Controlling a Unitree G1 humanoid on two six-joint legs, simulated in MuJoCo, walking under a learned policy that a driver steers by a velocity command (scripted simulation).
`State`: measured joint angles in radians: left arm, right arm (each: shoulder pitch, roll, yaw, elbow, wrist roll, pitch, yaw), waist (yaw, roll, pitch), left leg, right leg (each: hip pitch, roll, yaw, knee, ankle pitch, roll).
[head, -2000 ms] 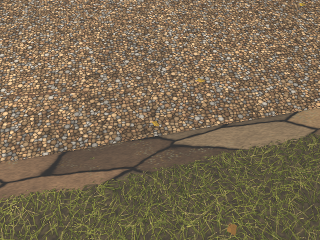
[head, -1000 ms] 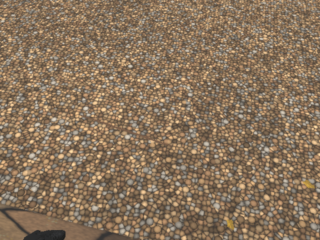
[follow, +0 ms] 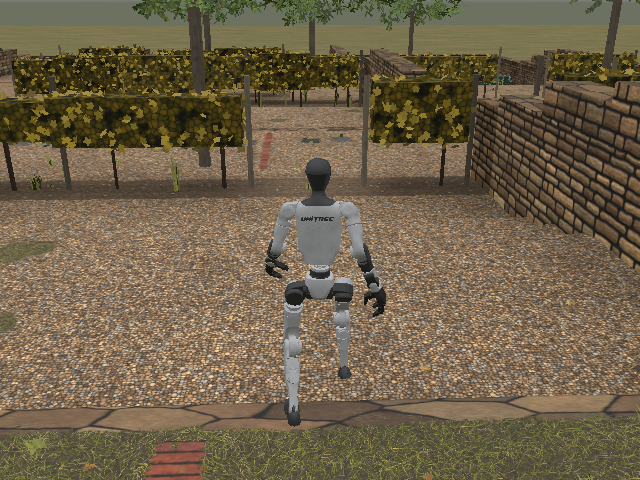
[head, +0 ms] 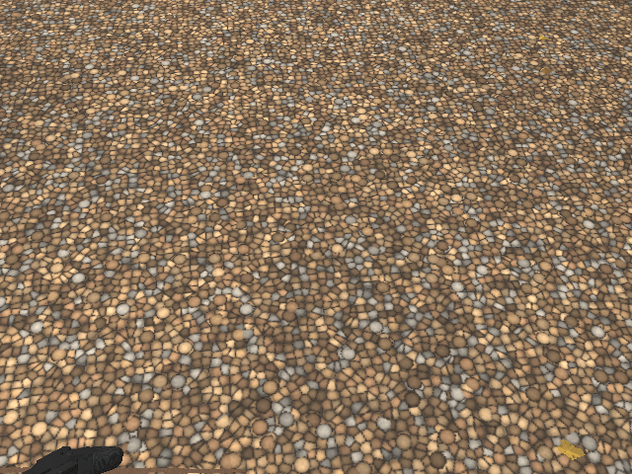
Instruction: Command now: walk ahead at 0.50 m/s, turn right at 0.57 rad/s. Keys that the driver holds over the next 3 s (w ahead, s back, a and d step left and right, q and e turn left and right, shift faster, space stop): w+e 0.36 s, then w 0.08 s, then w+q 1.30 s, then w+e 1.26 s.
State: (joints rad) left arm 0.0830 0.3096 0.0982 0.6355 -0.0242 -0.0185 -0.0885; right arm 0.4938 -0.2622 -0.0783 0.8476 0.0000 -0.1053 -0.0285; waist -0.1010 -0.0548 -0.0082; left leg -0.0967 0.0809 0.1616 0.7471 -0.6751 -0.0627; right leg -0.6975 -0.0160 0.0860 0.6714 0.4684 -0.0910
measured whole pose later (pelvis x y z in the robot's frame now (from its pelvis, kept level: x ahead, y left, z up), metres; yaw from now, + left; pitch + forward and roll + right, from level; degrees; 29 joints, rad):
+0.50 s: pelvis +0.32 -0.05 -0.14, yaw -18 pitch +3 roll -1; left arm 0.30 0.24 0.06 0.80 -0.03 -0.03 0.02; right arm 0.09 -0.25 -0.04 0.64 -0.01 -0.11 0.00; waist 0.06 0.02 -0.01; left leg -0.61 0.03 -0.05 0.60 -0.01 -0.03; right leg -0.15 0.16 0.19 0.52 -0.41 -0.09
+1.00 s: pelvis +0.58 -0.11 -0.13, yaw -5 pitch +3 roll +0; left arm -0.01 0.25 0.04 0.70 -0.01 -0.11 -0.02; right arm 0.43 -0.27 -0.07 0.75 0.03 -0.04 -0.01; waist -0.10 -0.02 0.00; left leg -0.13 -0.10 -0.22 0.44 -0.34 0.05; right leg -0.43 0.02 0.10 0.43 -0.07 0.02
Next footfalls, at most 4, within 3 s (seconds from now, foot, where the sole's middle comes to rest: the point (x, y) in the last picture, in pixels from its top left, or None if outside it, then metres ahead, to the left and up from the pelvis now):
0.14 right None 0.24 -0.12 -0.91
0.54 left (293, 469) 0.55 0.00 -0.91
1.02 right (389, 394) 0.71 -0.25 -0.91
1.52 left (266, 307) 0.99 0.04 -0.91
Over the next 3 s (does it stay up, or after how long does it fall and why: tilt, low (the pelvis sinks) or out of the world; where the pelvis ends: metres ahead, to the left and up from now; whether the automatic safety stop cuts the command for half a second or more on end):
stays up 1.65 0.05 -0.14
